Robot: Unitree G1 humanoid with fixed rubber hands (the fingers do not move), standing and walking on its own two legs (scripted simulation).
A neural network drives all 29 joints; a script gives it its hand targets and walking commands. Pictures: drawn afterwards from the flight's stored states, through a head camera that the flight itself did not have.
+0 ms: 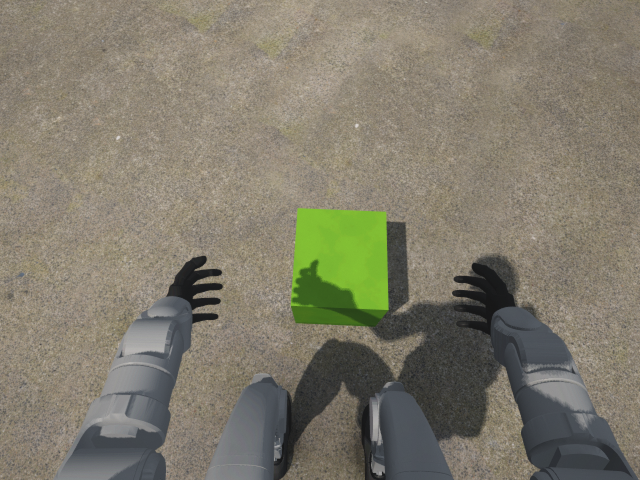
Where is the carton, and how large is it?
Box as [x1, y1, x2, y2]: [291, 208, 388, 326]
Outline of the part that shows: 298,208 291,294 291,308 295,321 303,323 374,326 388,309 385,212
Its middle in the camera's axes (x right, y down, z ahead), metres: +0.05 +0.08 +1.04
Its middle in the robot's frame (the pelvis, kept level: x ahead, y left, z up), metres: +0.54 -0.03 -0.57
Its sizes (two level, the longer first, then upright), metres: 0.251 0.225 0.226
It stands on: the floor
